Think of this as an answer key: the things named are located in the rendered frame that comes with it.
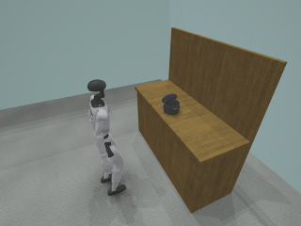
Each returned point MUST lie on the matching pot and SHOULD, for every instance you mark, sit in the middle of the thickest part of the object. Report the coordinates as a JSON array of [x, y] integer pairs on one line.
[[171, 107]]

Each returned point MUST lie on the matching lid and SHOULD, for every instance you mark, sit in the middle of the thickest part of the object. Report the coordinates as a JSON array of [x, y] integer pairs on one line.
[[169, 96]]

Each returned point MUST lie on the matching robot left upper arm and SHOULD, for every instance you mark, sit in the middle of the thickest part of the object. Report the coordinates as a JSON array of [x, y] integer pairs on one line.
[[89, 113]]

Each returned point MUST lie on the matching robot right upper arm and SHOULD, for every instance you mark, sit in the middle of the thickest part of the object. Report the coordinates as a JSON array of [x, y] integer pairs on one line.
[[101, 118]]

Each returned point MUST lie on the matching robot left shin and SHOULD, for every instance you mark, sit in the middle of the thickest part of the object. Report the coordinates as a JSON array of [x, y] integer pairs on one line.
[[106, 173]]

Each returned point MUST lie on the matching table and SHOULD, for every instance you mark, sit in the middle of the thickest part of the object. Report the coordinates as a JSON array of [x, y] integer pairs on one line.
[[224, 92]]

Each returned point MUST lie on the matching right robot hand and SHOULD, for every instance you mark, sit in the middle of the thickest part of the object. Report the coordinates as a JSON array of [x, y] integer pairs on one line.
[[107, 162]]

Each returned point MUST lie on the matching right robot forearm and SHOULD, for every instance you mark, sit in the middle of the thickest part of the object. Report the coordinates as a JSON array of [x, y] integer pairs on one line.
[[100, 144]]

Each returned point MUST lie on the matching left robot foot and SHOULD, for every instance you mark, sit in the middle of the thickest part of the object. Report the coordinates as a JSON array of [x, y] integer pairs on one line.
[[103, 179]]

